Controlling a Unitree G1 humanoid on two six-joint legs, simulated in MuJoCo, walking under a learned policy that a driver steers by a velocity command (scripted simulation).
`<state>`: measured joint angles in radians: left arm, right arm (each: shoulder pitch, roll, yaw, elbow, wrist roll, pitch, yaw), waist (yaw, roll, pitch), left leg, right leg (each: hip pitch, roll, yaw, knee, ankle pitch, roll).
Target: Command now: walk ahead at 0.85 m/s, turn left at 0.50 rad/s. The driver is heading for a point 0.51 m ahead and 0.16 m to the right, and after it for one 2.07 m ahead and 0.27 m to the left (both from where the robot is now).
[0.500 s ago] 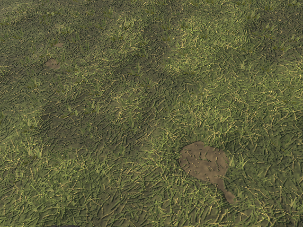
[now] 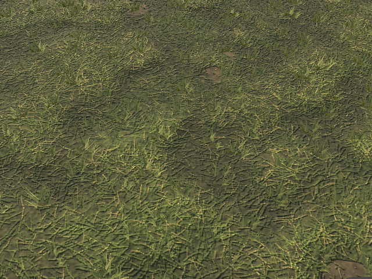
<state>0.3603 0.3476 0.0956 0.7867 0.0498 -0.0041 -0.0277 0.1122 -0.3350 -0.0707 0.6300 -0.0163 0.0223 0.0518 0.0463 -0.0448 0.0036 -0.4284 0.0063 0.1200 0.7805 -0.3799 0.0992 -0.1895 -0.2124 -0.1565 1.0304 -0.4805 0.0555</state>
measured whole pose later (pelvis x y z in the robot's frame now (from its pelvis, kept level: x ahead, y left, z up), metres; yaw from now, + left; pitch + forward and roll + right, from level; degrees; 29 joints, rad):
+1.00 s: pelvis +0.90 +0.02 +0.01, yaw +6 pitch +0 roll +2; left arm 0.17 0.24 -0.01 0.76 0.06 -0.12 0.00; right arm 0.40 -0.33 -0.07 0.92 -0.02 -0.03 0.01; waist -0.04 0.02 0.04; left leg -0.30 -0.22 0.02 0.50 -0.20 0.19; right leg -0.45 -0.02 0.09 1.42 -0.32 0.00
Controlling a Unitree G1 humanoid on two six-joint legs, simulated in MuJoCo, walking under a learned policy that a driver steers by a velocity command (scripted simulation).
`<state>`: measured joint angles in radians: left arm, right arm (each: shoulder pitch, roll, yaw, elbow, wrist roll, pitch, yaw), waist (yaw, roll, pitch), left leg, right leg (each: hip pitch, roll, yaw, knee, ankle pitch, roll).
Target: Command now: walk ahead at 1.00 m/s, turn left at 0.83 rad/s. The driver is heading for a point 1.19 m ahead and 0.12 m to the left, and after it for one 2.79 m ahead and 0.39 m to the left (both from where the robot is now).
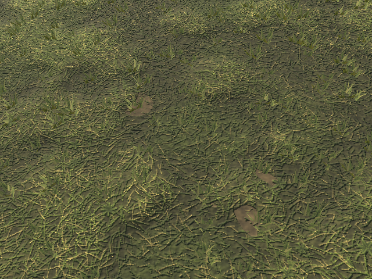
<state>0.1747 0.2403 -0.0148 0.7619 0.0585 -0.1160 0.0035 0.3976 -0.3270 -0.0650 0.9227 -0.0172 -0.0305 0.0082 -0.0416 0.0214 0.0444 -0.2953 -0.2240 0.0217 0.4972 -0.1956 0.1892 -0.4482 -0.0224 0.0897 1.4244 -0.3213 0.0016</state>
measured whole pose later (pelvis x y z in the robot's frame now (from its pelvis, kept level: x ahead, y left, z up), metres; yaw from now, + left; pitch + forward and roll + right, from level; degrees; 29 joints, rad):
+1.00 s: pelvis +0.91 +0.16 +0.00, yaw +14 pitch +1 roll +2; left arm 0.13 0.31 0.05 0.76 0.02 -0.01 -0.07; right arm 0.47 -0.31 -0.05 0.93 -0.02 -0.12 0.00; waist -0.03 -0.03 0.02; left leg 0.14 -0.04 0.24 0.22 -0.38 0.00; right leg -0.81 -0.11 -0.08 0.96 0.01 -0.10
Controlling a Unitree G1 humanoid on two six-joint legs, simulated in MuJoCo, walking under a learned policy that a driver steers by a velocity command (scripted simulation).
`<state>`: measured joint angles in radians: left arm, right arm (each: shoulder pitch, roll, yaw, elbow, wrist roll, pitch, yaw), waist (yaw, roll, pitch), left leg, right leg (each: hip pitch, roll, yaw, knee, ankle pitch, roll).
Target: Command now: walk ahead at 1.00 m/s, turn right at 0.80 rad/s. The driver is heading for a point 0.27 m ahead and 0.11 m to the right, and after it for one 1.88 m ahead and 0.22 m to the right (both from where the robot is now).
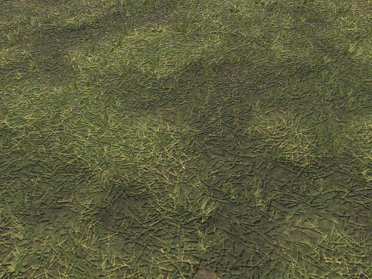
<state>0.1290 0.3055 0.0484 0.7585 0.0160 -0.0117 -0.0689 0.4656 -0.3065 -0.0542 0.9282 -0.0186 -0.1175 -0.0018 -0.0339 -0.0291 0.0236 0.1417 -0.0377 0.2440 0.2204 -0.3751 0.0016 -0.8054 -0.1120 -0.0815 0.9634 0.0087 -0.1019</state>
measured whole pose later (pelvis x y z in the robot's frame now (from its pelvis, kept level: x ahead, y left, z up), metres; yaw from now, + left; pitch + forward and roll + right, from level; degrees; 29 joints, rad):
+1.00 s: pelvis +0.94 -0.19 -0.01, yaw -3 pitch +3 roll +0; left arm -0.08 0.26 -0.06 0.57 0.04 -0.10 -0.01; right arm 0.54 -0.30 -0.08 0.88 0.01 -0.07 0.02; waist -0.16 -0.01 0.00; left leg 0.07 -0.13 -0.30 0.43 -0.47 0.11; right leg -0.52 -0.04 0.06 0.47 -0.06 0.00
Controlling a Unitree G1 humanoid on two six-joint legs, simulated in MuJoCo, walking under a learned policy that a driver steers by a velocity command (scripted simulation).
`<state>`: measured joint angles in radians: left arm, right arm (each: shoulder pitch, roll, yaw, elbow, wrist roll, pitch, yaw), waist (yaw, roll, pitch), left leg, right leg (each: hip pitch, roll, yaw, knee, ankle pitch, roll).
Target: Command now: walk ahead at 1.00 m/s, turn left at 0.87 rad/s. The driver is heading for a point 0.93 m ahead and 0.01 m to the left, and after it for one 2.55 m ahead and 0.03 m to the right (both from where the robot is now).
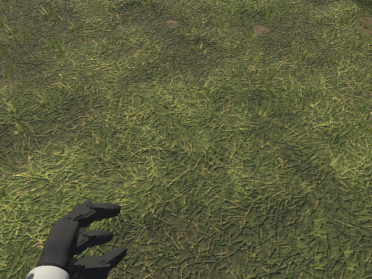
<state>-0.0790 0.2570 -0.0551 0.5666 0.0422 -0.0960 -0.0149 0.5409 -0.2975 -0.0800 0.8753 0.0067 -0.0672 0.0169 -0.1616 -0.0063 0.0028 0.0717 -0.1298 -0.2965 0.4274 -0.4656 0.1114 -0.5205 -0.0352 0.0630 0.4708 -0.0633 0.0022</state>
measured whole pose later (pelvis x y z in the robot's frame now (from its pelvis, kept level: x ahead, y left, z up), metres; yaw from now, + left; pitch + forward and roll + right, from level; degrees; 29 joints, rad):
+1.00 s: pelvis +0.90 +0.11 -0.01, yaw -7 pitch -1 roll -1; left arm 0.29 0.32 0.07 0.79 -0.01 -0.04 -0.04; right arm 0.13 -0.23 0.00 0.69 0.01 -0.12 -0.02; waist 0.04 -0.01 0.09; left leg -0.40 -0.02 -0.12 1.49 -0.43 -0.03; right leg -0.38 0.21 -0.05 0.57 -0.17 -0.20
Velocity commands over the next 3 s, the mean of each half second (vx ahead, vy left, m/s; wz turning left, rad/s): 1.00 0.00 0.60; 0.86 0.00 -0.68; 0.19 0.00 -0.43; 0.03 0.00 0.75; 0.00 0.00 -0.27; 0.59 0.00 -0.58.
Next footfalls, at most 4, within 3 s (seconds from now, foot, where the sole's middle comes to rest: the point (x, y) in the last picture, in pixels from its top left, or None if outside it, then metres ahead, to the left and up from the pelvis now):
0.42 left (123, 264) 0.54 0.16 -0.76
0.86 right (129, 155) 1.01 0.11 -0.76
1.26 left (113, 109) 1.30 0.17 -0.76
1.56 right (148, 130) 1.14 0.01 -0.76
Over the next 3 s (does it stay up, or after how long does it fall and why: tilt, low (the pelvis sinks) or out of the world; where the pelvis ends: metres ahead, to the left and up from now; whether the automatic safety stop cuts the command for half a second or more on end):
stays up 1.40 0.10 0.01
